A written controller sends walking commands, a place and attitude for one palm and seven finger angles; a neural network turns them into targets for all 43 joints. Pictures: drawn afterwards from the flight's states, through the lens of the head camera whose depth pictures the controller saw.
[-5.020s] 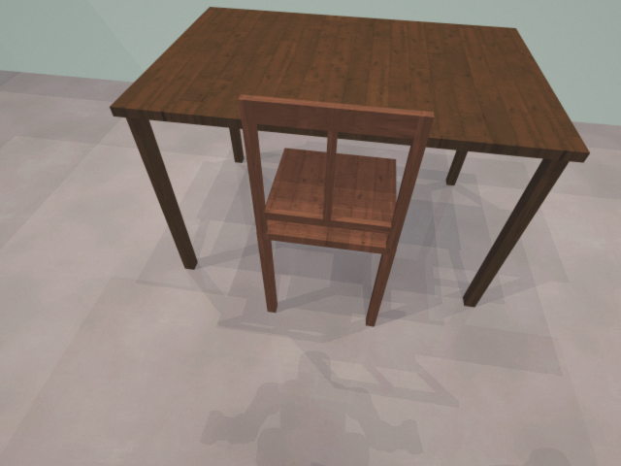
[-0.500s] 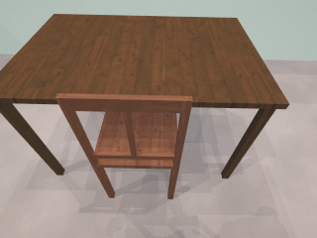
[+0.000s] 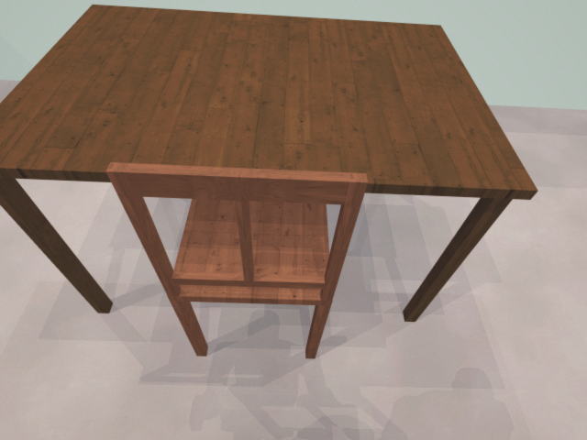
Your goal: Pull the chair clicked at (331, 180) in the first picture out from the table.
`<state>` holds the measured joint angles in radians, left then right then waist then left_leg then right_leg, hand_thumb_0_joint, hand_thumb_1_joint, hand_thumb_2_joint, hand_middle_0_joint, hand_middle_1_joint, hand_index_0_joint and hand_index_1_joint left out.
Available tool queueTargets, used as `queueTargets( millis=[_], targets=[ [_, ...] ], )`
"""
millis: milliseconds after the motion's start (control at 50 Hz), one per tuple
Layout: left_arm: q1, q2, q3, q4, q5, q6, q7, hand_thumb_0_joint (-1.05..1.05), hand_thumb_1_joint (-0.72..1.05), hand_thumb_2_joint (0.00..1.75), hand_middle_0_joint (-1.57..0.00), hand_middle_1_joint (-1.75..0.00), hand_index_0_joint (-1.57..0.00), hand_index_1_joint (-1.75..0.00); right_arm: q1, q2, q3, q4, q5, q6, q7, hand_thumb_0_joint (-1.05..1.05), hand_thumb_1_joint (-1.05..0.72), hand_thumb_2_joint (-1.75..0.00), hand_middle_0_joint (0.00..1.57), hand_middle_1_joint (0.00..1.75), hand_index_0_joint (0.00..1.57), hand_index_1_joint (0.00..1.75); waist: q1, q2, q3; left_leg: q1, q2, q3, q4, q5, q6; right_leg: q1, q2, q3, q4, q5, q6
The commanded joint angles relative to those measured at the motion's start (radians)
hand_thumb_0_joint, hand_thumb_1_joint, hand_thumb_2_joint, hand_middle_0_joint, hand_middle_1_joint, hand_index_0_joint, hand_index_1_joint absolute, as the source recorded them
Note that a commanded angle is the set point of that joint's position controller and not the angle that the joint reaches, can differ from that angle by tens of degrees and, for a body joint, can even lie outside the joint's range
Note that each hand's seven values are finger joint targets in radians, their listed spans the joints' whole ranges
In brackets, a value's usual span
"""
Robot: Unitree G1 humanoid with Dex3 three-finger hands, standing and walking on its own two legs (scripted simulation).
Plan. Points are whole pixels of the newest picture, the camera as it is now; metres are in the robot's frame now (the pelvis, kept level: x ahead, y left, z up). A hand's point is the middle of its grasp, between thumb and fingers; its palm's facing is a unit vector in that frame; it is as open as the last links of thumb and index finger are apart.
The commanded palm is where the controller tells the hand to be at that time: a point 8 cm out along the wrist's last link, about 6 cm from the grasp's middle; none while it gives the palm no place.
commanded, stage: raise the hand toward the chair's back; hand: left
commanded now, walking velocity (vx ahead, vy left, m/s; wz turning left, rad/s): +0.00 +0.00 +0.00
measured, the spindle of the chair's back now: (246, 242) +0.47 +0.12 -0.10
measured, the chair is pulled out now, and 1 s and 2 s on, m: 0.00 0.00 0.00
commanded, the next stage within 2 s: none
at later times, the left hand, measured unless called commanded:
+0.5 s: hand out of the picture +0.13 +0.17 -0.06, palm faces +0.15 -0.99 -0.04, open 10.5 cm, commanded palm +0.13 +0.22 -0.05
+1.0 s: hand (170, 384) +0.19 +0.18 -0.05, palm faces +0.06 -1.00 -0.04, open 14.8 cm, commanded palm +0.17 +0.24 -0.04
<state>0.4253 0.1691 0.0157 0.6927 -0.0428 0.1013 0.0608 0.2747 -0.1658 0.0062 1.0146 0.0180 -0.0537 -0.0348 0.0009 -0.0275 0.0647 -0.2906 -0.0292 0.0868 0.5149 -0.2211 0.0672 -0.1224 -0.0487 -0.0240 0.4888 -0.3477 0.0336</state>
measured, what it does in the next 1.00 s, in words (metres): lowers itself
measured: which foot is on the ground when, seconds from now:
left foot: down 0.00-1.00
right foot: down 0.00-1.00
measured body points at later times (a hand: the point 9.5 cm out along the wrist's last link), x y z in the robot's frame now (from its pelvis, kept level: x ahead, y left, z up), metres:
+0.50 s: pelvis -0.04 -0.03 -0.11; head +0.00 +0.00 +0.34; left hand +0.11 +0.22 -0.05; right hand +0.20 -0.25 -0.14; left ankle +0.04 +0.07 -0.73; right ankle -0.03 -0.12 -0.73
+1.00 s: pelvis -0.02 -0.01 -0.09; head +0.06 +0.00 +0.35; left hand +0.19 +0.23 -0.05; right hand +0.16 -0.27 -0.17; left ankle +0.04 +0.07 -0.73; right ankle -0.03 -0.12 -0.73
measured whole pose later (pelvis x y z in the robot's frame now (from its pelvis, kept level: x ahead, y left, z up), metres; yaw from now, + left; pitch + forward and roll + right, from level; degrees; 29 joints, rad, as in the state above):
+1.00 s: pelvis -0.02 -0.01 -0.09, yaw +1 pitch +17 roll -3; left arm 0.44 0.22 0.15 0.00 -0.26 -0.45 -0.21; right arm 0.22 -0.25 -0.03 0.58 0.02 -0.18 -0.07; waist -0.01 0.03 -0.16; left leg -1.00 0.02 0.02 1.18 -0.47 0.05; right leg -0.85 0.03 -0.10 1.14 -0.58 -0.03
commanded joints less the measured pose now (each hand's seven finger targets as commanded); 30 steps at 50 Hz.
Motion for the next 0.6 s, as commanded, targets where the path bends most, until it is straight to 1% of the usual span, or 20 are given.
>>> queueTargets(
  millis=[0,20,40,60,80,100,120,140,160,180,220,260,300,340,360,400,420,480,560,580],
  targets=[
    [0.051,-0.092,-0.108,-0.729,-0.103,-0.125,0.083,0.00,0.81,0.86,-0.19,-0.29,-0.19,-0.29,-0.021,-0.155,-0.037,-0.265,0.036,-0.263,-0.034,0.00,-0.90,-0.90,0.20,0.30,0.20,0.30,-0.045,0.170,-0.200,0.249,0.118,-0.214,-0.156,0.288,-0.095,-0.360,0.034,-0.047,0.275,-0.038,-0.044],
    [-0.072,-0.034,-0.064,-0.797,-0.107,-0.168,0.070,0.00,0.78,0.85,-0.19,-0.28,-0.19,-0.28,-0.038,-0.188,-0.057,-0.314,0.027,-0.262,-0.025,0.00,-0.90,-0.90,0.20,0.30,0.20,0.30,-0.053,0.118,-0.100,0.125,0.105,-0.219,-0.105,0.138,-0.090,-0.403,0.032,-0.062,0.219,-0.064,-0.042],
    [-0.079,0.022,0.000,-0.743,-0.097,-0.222,0.050,0.00,0.76,0.84,-0.19,-0.28,-0.19,-0.28,-0.055,-0.212,-0.063,-0.340,0.007,-0.259,-0.018,0.00,-0.90,-0.90,0.20,0.30,0.20,0.30,-0.063,0.045,-0.071,0.025,0.084,-0.213,-0.036,-0.037,-0.081,-0.450,0.040,-0.079,0.162,-0.074,-0.051],
    [0.026,0.027,0.044,-0.663,-0.101,-0.277,0.018,0.00,0.74,0.83,-0.18,-0.27,-0.18,-0.27,-0.066,-0.211,-0.070,-0.380,0.004,-0.251,-0.008,0.00,-0.90,-0.90,0.20,0.30,0.20,0.30,-0.034,0.009,-0.075,-0.060,0.056,-0.186,0.033,-0.108,-0.081,-0.453,0.047,-0.096,0.120,-0.055,-0.058],
    [0.135,0.000,0.059,-0.569,-0.116,-0.345,-0.030,0.00,0.71,0.82,-0.18,-0.27,-0.18,-0.27,-0.089,-0.207,-0.067,-0.411,-0.008,-0.238,0.000,0.00,-0.90,-0.90,0.20,0.30,0.20,0.30,-0.008,-0.068,-0.109,-0.143,0.047,-0.161,0.107,-0.107,-0.081,-0.488,0.055,-0.103,0.151,-0.064,-0.064],
    [0.176,-0.007,0.082,-0.516,-0.145,-0.425,-0.088,0.00,0.69,0.81,-0.18,-0.27,-0.18,-0.27,-0.128,-0.207,-0.068,-0.444,-0.014,-0.232,0.009,0.00,-0.90,-0.90,0.20,0.30,0.20,0.30,0.014,-0.101,-0.127,-0.242,0.043,-0.155,0.174,-0.161,-0.090,-0.565,0.056,-0.099,0.223,-0.127,-0.066],
    [0.174,-0.008,0.093,-0.511,-0.172,-0.520,-0.153,0.00,0.67,0.80,-0.18,-0.26,-0.18,-0.26,-0.153,-0.205,-0.078,-0.464,-0.018,-0.222,0.017,0.00,-0.90,-0.90,0.20,0.30,0.20,0.30,0.023,-0.218,-0.113,-0.339,0.043,-0.139,0.244,-0.194,-0.091,-0.630,0.057,-0.086,0.271,-0.194,-0.066],
    [0.175,-0.024,0.074,-0.524,-0.190,-0.612,-0.224,0.00,0.64,0.79,-0.17,-0.26,-0.17,-0.26,-0.174,-0.209,-0.087,-0.494,-0.021,-0.219,0.028,0.00,-0.90,-0.90,0.20,0.30,0.20,0.30,0.033,-0.249,-0.125,-0.416,0.037,-0.121,0.309,-0.190,-0.089,-0.664,0.056,-0.064,0.315,-0.222,-0.067],
    [0.197,0.032,0.128,-0.487,-0.192,-0.683,-0.291,0.00,0.62,0.78,-0.17,-0.26,-0.17,-0.26,-0.176,-0.211,-0.099,-0.516,-0.013,-0.210,0.044,0.00,-0.90,-0.90,0.20,0.30,0.20,0.30,0.051,-0.185,-0.135,-0.459,0.037,-0.112,0.357,-0.176,-0.095,-0.677,0.049,-0.033,0.351,-0.216,-0.077],
    [0.209,0.058,0.156,-0.493,-0.201,-0.704,-0.322,0.00,0.60,0.77,-0.17,-0.25,-0.17,-0.25,-0.192,-0.216,-0.103,-0.574,-0.009,-0.204,0.049,0.00,-0.90,-0.90,0.20,0.30,0.20,0.30,0.068,-0.116,-0.185,-0.479,0.026,-0.098,0.391,-0.179,-0.086,-0.673,0.046,-0.020,0.391,-0.211,-0.079],
    [0.184,0.085,0.183,-0.536,-0.215,-0.652,-0.341,0.00,0.55,0.75,-0.16,-0.25,-0.16,-0.25,-0.225,-0.221,-0.097,-0.655,0.013,-0.179,0.043,0.00,-0.90,-0.90,0.20,0.30,0.20,0.30,0.086,-0.036,-0.239,-0.498,0.016,-0.089,0.397,-0.245,-0.072,-0.675,0.047,-0.005,0.417,-0.254,-0.077],
    [0.074,0.141,0.218,-0.656,-0.234,-0.605,-0.316,0.00,0.50,0.73,-0.16,-0.24,-0.16,-0.24,-0.222,-0.224,-0.090,-0.693,0.020,-0.157,0.025,0.00,-0.90,-0.90,0.20,0.30,0.20,0.30,0.075,0.014,-0.258,-0.537,0.018,-0.109,0.402,-0.352,-0.064,-0.711,0.053,0.023,0.420,-0.337,-0.072],
    [-0.042,0.156,0.206,-0.858,-0.229,-0.629,-0.273,0.00,0.46,0.71,-0.16,-0.23,-0.16,-0.23,-0.177,-0.203,-0.087,-0.716,0.011,-0.160,0.007,0.00,-0.90,-0.90,0.20,0.30,0.20,0.30,0.040,0.084,-0.328,-0.516,0.027,-0.113,0.442,-0.363,-0.049,-0.737,0.056,0.054,0.414,-0.361,-0.068],
    [-0.111,0.167,0.184,-1.051,-0.214,-0.699,-0.226,0.00,0.41,0.69,-0.15,-0.22,-0.15,-0.22,-0.137,-0.182,-0.078,-0.703,-0.003,-0.171,-0.006,0.00,-0.90,-0.90,0.20,0.30,0.20,0.30,0.010,0.160,-0.386,-0.466,0.037,-0.125,0.484,-0.289,-0.037,-0.747,0.064,0.059,0.427,-0.290,-0.074],
    [-0.179,0.179,0.161,-1.119,-0.204,-0.734,-0.216,0.00,0.39,0.68,-0.15,-0.22,-0.15,-0.22,-0.119,-0.185,-0.073,-0.684,-0.008,-0.177,-0.012,0.00,-0.90,-0.90,0.20,0.30,0.20,0.30,-0.024,0.137,-0.393,-0.471,0.044,-0.137,0.510,-0.282,-0.033,-0.775,0.073,0.059,0.443,-0.279,-0.071],
    [-0.173,0.132,0.087,-1.091,-0.194,-0.773,-0.228,0.00,0.34,0.66,-0.14,-0.21,-0.14,-0.21,-0.114,-0.184,-0.061,-0.655,-0.014,-0.194,-0.023,0.00,-0.90,-0.90,0.20,0.30,0.20,0.30,-0.059,0.177,-0.349,-0.483,0.048,-0.150,0.549,-0.271,-0.029,-0.835,0.076,0.057,0.454,-0.262,-0.073],
    [-0.179,0.137,0.076,-1.054,-0.194,-0.777,-0.249,0.00,0.32,0.65,-0.14,-0.21,-0.14,-0.21,-0.107,-0.192,-0.055,-0.636,-0.013,-0.204,-0.026,0.00,-0.90,-0.90,0.20,0.30,0.20,0.30,-0.073,0.166,-0.328,-0.504,0.050,-0.157,0.563,-0.278,-0.029,-0.851,0.078,0.053,0.458,-0.262,-0.072],
    [-0.110,0.160,0.098,-0.906,-0.212,-0.702,-0.319,0.00,0.25,0.62,-0.13,-0.20,-0.13,-0.20,-0.108,-0.204,-0.050,-0.617,0.000,-0.212,-0.038,0.00,-0.90,-0.90,0.20,0.30,0.20,0.30,-0.066,0.097,-0.317,-0.581,0.047,-0.150,0.590,-0.276,-0.027,-0.817,0.075,0.075,0.429,-0.296,-0.063],
    [-0.005,0.207,0.217,-0.813,-0.248,-0.534,-0.347,0.00,0.15,0.58,-0.13,-0.18,-0.13,-0.18,-0.126,-0.190,-0.055,-0.621,0.019,-0.190,-0.048,0.00,-0.90,-0.90,0.20,0.30,0.20,0.30,0.011,0.068,-0.405,-0.552,0.042,-0.134,0.557,-0.181,-0.027,-0.683,0.071,0.077,0.399,-0.227,-0.055],
    [-0.012,0.190,0.214,-0.870,-0.255,-0.514,-0.339,0.00,0.13,0.57,-0.12,-0.18,-0.12,-0.18,-0.125,-0.185,-0.053,-0.635,0.020,-0.185,-0.047,0.00,-0.90,-0.90,0.20,0.30,0.20,0.30,0.017,0.080,-0.439,-0.522,0.042,-0.132,0.544,-0.140,-0.026,-0.653,0.067,0.065,0.406,-0.170,-0.053]
  ],
)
